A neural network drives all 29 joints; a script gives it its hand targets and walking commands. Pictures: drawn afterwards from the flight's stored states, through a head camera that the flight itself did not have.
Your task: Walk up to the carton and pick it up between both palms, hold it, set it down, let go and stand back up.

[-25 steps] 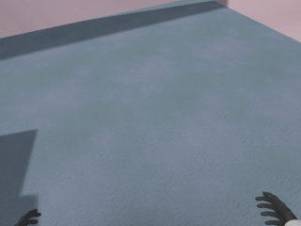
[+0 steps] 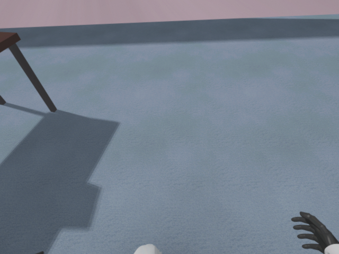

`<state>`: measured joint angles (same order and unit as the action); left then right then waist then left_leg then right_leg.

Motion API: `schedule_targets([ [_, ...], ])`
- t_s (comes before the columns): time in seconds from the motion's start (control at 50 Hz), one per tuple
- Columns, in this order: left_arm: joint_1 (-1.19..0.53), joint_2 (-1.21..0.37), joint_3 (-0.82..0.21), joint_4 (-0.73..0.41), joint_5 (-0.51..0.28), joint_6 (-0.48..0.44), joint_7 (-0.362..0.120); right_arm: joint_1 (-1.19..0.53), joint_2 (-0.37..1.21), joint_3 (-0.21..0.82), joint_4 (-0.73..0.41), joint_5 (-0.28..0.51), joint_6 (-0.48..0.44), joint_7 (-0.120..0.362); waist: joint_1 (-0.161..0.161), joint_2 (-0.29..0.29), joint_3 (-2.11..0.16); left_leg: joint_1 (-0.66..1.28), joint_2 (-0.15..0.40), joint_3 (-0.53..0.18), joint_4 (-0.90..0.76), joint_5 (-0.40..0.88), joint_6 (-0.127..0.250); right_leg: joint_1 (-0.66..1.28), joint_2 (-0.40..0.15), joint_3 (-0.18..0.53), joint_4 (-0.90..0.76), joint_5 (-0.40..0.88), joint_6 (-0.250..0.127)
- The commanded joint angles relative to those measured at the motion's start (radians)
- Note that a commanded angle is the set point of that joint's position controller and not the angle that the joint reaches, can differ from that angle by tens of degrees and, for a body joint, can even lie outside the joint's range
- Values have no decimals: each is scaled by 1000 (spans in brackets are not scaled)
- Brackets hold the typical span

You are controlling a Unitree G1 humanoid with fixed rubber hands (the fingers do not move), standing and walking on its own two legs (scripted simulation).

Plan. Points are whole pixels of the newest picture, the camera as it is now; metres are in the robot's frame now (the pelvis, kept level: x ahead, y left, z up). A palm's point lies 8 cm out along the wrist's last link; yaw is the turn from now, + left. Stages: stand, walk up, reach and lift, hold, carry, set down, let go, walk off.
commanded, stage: walk up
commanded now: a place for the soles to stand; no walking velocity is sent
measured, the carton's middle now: out of the picture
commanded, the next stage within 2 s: none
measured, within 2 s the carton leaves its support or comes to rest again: neither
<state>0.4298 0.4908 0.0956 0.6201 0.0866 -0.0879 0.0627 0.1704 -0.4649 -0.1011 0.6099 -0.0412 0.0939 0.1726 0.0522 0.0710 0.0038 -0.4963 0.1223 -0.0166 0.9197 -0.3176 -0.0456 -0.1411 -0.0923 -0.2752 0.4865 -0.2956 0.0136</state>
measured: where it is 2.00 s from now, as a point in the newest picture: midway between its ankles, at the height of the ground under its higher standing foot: (89, 197)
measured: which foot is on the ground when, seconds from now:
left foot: up 0.00-0.12, down 0.14-0.38, up 0.40-0.68, down 0.70-0.98, up 1.00-1.00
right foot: down 0.00-0.14, up 0.16-0.36, down 0.38-0.74, up 0.76-0.94, down 0.96-1.00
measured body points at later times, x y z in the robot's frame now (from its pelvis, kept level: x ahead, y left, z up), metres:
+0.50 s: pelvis +0.19 +0.09 -0.02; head +0.20 +0.09 +0.43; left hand +0.12 +0.44 -0.07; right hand +0.46 -0.14 -0.09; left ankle +0.11 +0.20 -0.68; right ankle +0.24 -0.02 -0.73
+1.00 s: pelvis +0.36 +0.24 -0.03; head +0.37 +0.25 +0.42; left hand +0.22 +0.54 -0.10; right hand +0.69 +0.12 -0.09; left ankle +0.27 +0.33 -0.73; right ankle +0.50 +0.20 -0.74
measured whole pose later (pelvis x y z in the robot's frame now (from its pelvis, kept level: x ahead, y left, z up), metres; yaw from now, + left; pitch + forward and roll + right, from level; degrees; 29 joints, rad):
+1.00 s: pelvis +0.36 +0.24 -0.03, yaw +49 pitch -3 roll +1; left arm 0.37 0.44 0.04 0.51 0.02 -0.09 -0.01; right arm 0.26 -0.44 -0.07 0.57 0.00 0.04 0.06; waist -0.04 -0.02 0.08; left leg -0.33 -0.09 -0.11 0.84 -0.46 0.04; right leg -0.41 -0.08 -0.05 0.79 -0.28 0.00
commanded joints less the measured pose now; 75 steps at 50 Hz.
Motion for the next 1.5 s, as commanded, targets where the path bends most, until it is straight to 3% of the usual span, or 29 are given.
schedule_targets([
  [0.0, -8, 268, 80, -68, 6, -8, 8, -203, -119, -27, -134, 18, -28, 17, 34, -225, 95, -72, 30, 25, -127, 10, 13, 1, -330, 172, -296, -215, -186],
  [0.08, -38, 266, 64, -60, -5, 2, -8, -142, -136, -35, -99, 27, -47, 8, -17, -211, 74, 126, -53, 114, -266, -24, 63, -51, -304, 40, -142, -91, -170],
  [0.12, -42, 204, 32, -62, -25, 6, -26, 64, -211, -69, -18, 35, -59, -25, -133, -1, -44, 463, -104, 32, -409, -44, 156, -187, -186, -68, 325, 148, -125],
  [0.16, -165, 168, 25, -154, -55, -10, -65, 166, -322, -94, 12, 49, -41, -68, -202, 267, -28, 671, 161, -651, -652, -105, 394, -703, 23, 71, 683, -365, -31],
  [0.18, -189, 201, 37, -159, -59, -21, -76, 166, -316, -89, 9, 49, -28, -82, -185, 150, -18, 684, 187, -656, -643, 11, 418, -734, -22, 180, 672, -378, -31],
  [0.34, 196, 190, 71, -10, -73, -20, -48, -232, -181, -36, -138, 18, -42, -76, 100, 10, -88, -103, -53, -291, -389, -38, 230, 170, 36, 241, 83, 103, -50],
  [0.36, 299, 249, 95, 12, -57, -10, -35, -247, -107, -9, -154, 19, -52, -74, 176, -185, -135, -273, -176, -185, -197, -260, 168, 385, -35, 314, -16, 46, -72],
  [0.38, 354, 311, 117, -9, -19, 0, -15, -228, -44, 9, -175, 20, -67, -78, 210, -314, -171, -347, -265, -136, 85, -269, 102, 389, -367, 688, -205, -301, -132],
  [0.4, 143, 330, 115, -91, -4, 6, 1, -160, -121, -21, -171, 22, -56, -89, 113, -268, -80, -326, -171, -207, 243, -249, 76, 198, -540, 981, -361, -552, -224],
  [0.46, 7, 227, 86, -125, -19, -23, -5, -98, -194, -64, -118, -8, -49, -79, 2, -74, 142, -321, -29, -141, 305, -85, 13, 128, -433, 662, -273, -209, -261],
  [0.5, 3, 223, 79, -126, -27, -30, -16, -92, -160, -49, -101, 1, -56, -59, 5, -172, 134, -232, -5, -70, 170, -50, 3, 93, -320, 393, -251, 45, -208],
  [0.62, 26, 249, 79, -132, -48, 3, -21, -165, -100, -23, -119, 5, -68, -29, 20, -249, 86, 29, -68, 97, -202, 16, 61, 43, -255, 65, -99, 313, -159],
  [0.68, 15, 218, 52, -144, -69, 18, -34, 51, -186, -70, -50, 5, -72, -59, -119, -118, -58, 443, -180, 120, -287, 78, 150, -135, -195, -49, 302, 462, -135],
  [0.7, 20, 191, 37, -159, -77, 19, -49, 197, -244, -100, -17, 12, -73, -81, -206, -17, -156, 680, -158, -24, -345, 4, 234, -315, -124, -46, 612, 380, -84],
  [0.72, -56, 145, 29, -224, -82, 7, -71, 227, -326, -113, -20, 24, -68, -107, -244, 224, -137, 790, 95, -560, -496, -18, 367, -654, 48, 13, 894, -261, -40],
  [0.74, -131, 196, 41, -281, -88, 2, -78, 243, -327, -101, -34, 48, -60, -119, -229, 95, -211, 778, 192, -760, -586, -44, 437, -690, -8, 242, 899, -319, -39],
  [0.82, -27, 201, 31, -179, -71, -18, -88, 22, -251, -51, -92, 51, -63, -148, -69, -12, -23, 378, 68, -438, -535, 60, 353, -504, -86, 314, 598, -301, -39],
  [0.88, 51, 180, 35, -149, -80, -7, -72, -22, -212, -38, -124, 33, -82, -128, -35, 89, -21, 160, 47, -410, -523, 17, 325, -282, -30, 271, 365, -165, -31],
  [0.94, 197, 179, 62, -101, -69, -5, -60, -123, -165, -23, -158, 34, -77, -109, 80, -11, -56, -206, -101, -259, -301, -280, 205, 197, 30, 227, 162, 113, -62],
  [0.96, 274, 239, 89, -94, -56, 1, -49, -150, -112, -9, -183, 40, -81, -107, 162, -231, -69, -371, -216, -171, -75, -407, 151, 307, -94, 409, -6, -173, -94],
  [0.98, 200, 305, 104, -139, -29, 3, -40, -94, -78, -11, -207, 46, -89, -113, 119, -395, -43, -412, -248, -104, 224, -325, 88, 210, -425, 938, -299, -644, -215],
  [1.0, 79, 291, 92, -180, -34, 1, -31, -56, -152, -37, -208, 26, -86, -123, 54, -278, 71, -445, -154, -193, 316, -265, 73, 152, -502, 1046, -340, -707, -328],
  [1.04, 67, 219, 79, -178, -29, -22, -24, -57, -192, -61, -181, 7, -91, -119, 30, -49, 170, -443, -80, -170, 337, -128, 42, 141, -446, 811, -254, -404, -311],
  [1.18, 31, 233, 64, -175, -51, -5, -51, -62, -109, -18, -147, 16, -98, -85, 22, -282, 106, -45, -77, 44, -127, -32, 65, -4, -233, 200, -105, 184, -180],
  [1.26, 39, 175, 23, -177, -81, 20, -64, 147, -182, -59, -60, 9, -103, -110, -110, -70, -32, 466, -203, 81, -267, 55, 137, -247, -166, 27, 295, 273, -131],
  [1.28, 36, 142, 11, -196, -89, 18, -75, 259, -243, -82, -40, 11, -103, -132, -184, 51, -102, 632, -114, -176, -347, -93, 217, -412, -99, 25, 601, 250, -84],
  [1.3, -34, 135, 14, -257, -84, 13, -90, 315, -317, -89, -53, 23, -103, -153, -223, 198, -111, 659, 140, -730, -560, -193, 342, -625, 42, 106, 823, -253, -42],
  [1.32, -115, 204, 36, -301, -88, 18, -88, 312, -335, -84, -65, 41, -98, -163, -210, 62, -133, 628, 225, -844, -618, -233, 414, -647, -8, 279, 851, -337, -49],
  [1.48, 26, 165, 29, -181, -67, 17, -93, 63, -230, -27, -131, 32, -123, -170, -42, 96, 7, 110, 71, -414, -526, -142, 297, -320, -32, 268, 415, -101, -46],
])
